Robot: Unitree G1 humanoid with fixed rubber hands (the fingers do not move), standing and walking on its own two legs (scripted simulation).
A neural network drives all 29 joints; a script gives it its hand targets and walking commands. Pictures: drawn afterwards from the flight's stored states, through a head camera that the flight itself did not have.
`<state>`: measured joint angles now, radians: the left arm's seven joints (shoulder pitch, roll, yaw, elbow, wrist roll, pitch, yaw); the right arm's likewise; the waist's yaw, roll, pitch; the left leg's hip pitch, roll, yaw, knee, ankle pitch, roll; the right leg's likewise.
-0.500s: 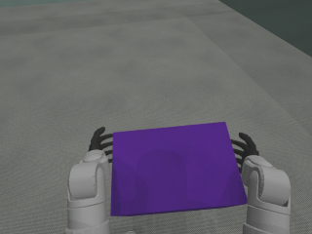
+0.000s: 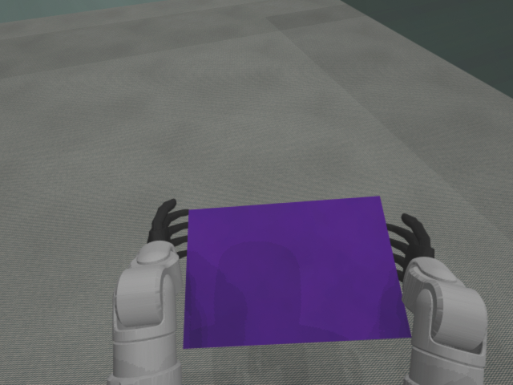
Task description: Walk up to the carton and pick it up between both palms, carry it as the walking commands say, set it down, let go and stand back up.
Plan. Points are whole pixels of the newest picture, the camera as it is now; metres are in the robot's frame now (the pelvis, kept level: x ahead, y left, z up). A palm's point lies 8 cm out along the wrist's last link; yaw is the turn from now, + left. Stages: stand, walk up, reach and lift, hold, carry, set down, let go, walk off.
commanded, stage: carry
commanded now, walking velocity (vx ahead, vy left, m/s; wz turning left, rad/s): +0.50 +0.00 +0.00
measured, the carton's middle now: (287, 278) +0.28 -0.03 +0.00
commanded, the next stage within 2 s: none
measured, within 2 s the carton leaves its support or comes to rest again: neither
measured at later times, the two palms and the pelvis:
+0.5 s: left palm (187, 124) +0.60 +0.17 +0.08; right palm (354, 132) +0.57 -0.18 +0.07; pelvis +0.32 +0.01 +0.02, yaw -1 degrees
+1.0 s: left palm (214, 54) +0.91 +0.14 +0.09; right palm (339, 52) +0.93 -0.21 +0.08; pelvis +0.65 -0.05 +0.02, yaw +2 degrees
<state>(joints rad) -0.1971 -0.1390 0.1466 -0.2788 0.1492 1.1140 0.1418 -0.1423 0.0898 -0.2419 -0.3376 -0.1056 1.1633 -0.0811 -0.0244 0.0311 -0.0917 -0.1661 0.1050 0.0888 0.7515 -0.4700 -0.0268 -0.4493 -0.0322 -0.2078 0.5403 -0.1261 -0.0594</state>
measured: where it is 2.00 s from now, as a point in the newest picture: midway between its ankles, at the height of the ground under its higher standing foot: (280, 175)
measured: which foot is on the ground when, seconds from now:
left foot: up 0.00-0.32, down 0.34-0.74, up 0.76-1.00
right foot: down 0.00-0.36, up 0.38-0.68, down 0.70-1.00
